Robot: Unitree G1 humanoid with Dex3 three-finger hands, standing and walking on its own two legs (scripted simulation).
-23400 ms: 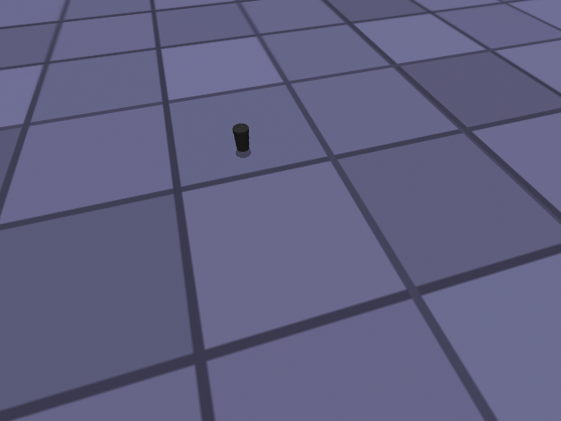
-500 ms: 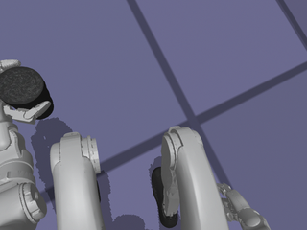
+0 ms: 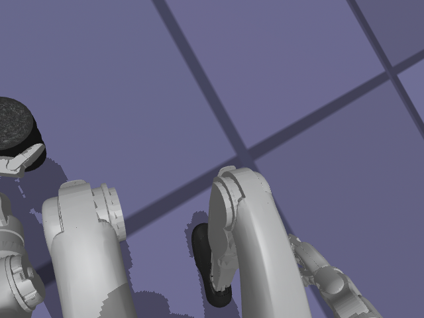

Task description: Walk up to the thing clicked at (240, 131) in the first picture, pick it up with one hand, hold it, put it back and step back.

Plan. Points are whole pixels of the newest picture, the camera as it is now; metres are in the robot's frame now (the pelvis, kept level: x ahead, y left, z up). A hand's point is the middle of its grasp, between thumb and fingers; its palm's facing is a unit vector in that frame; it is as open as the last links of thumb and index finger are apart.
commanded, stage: lower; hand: left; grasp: from the side
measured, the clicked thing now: (13, 141) +0.41 +0.30 -0.15
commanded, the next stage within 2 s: loosen in 1.04 s
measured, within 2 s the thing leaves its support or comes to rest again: rests again in 0.86 s
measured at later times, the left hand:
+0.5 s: hand (9, 138) +0.42 +0.31 -0.16, palm faces +0.43 -0.90 +0.00, open 11.6 cm
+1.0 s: hand (13, 139) +0.42 +0.31 -0.19, palm faces +0.45 -0.89 +0.01, open 11.6 cm
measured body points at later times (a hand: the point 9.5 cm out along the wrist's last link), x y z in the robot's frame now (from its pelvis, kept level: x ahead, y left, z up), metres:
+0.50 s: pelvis -0.01 +0.01 -0.01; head +0.22 +0.16 +0.34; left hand +0.39 +0.35 -0.16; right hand +0.16 -0.25 -0.07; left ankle +0.08 +0.14 -0.26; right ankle +0.11 -0.11 -0.26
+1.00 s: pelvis -0.01 +0.01 -0.01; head +0.23 +0.18 +0.32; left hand +0.39 +0.36 -0.18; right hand +0.15 -0.24 -0.05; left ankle +0.08 +0.14 -0.26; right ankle +0.11 -0.11 -0.26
